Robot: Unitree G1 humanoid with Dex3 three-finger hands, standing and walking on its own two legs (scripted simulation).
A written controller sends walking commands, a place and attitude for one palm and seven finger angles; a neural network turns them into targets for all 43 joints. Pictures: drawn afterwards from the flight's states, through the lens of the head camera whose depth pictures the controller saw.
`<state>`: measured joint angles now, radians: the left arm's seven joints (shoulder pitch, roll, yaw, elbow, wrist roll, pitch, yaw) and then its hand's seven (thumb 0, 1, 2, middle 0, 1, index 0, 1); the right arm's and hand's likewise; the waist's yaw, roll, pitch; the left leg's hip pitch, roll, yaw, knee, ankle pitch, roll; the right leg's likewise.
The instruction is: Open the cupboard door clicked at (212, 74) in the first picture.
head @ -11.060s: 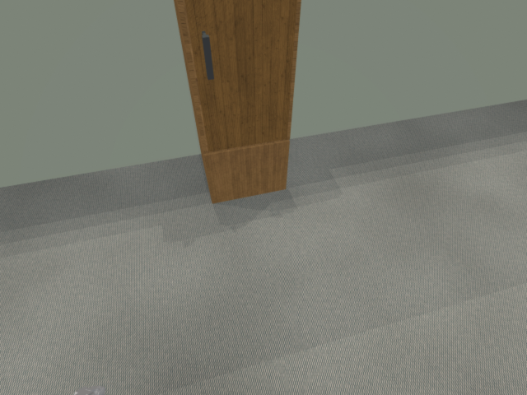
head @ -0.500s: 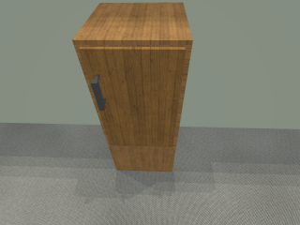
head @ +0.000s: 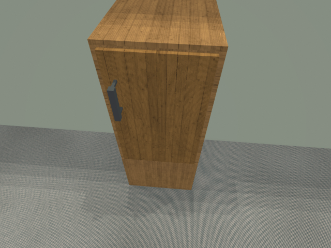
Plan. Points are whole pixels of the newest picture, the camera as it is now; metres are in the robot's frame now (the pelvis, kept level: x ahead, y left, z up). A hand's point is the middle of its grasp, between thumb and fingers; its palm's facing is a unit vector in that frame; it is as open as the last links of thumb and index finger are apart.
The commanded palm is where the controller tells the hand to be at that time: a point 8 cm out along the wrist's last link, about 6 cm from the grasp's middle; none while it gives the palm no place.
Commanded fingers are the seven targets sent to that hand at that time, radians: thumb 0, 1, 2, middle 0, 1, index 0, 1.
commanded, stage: come to a stop and stand still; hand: left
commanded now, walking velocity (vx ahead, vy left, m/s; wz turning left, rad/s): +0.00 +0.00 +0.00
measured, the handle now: (116, 100) +0.56 +0.21 +0.01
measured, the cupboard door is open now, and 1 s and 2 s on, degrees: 0 0 0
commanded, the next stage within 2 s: look again from close up in 0.24 s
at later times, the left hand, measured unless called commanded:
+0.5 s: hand out of the picture +0.02 +0.21 -0.18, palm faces +0.02 -0.97 -0.24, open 7.3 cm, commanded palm none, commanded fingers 0.00 0.90 0.90 -0.20 -0.30 -0.20 -0.30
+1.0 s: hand out of the picture -0.04 +0.25 -0.18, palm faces +0.01 -0.97 -0.23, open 7.3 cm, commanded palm none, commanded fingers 0.00 0.90 0.90 -0.20 -0.30 -0.20 -0.30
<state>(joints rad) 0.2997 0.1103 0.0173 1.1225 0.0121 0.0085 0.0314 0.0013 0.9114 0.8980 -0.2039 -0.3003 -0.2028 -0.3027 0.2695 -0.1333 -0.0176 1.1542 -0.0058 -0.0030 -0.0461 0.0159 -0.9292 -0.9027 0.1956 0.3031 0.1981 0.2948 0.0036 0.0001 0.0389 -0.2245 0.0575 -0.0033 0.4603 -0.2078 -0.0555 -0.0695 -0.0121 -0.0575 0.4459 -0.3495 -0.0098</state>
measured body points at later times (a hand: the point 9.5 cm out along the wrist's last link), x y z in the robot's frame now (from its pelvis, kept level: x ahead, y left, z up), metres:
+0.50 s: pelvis +0.01 +0.02 -0.01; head +0.02 +0.02 +0.44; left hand +0.02 +0.26 -0.16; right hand +0.04 -0.23 -0.16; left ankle +0.02 +0.16 -0.74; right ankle -0.07 -0.11 -0.74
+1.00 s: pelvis -0.05 +0.05 -0.01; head -0.05 +0.06 +0.44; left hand -0.04 +0.30 -0.16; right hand -0.01 -0.18 -0.15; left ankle +0.02 +0.16 -0.74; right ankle -0.07 -0.11 -0.74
